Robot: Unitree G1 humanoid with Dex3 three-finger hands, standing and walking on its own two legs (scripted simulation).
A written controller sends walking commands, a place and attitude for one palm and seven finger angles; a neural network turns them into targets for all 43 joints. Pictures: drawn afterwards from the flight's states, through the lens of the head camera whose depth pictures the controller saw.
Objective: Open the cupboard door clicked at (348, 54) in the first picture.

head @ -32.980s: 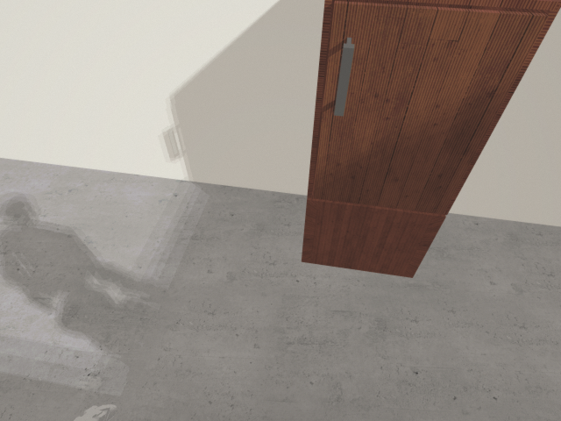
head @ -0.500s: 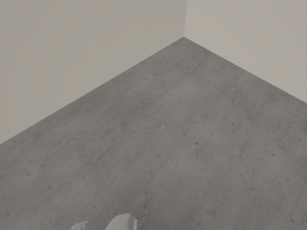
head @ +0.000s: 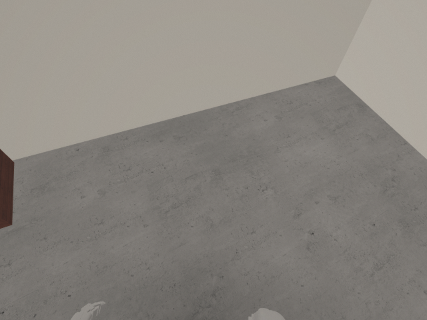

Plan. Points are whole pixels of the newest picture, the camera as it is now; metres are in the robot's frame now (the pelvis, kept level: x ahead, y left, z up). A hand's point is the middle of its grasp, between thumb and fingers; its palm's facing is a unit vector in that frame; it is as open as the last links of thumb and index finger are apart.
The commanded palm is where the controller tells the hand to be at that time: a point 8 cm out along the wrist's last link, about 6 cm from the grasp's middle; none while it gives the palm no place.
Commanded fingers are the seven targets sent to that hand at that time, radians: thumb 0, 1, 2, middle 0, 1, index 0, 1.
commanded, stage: turn to face it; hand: left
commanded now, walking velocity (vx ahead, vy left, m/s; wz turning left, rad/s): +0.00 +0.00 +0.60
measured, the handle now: out of the picture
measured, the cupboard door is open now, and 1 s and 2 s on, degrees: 38 38 38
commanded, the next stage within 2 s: take the last steps up to it in 1.58 s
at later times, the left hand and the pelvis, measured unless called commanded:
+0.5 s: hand out of the picture +0.01 +0.17 -0.17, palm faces +0.35 -0.90 -0.24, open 7.3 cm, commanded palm none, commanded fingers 0.00 0.90 0.90 -0.20 -0.30 -0.20 -0.30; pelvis +0.03 -0.03 +0.00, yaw +20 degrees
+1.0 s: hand out of the picture +0.06 +0.22 -0.16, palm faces +0.56 -0.79 -0.24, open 7.3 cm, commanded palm none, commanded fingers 0.00 0.90 0.90 -0.20 -0.30 -0.20 -0.30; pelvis +0.07 -0.02 +0.00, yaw +35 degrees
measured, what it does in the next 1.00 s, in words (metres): steps on the spot, turning left: right foot, then left foot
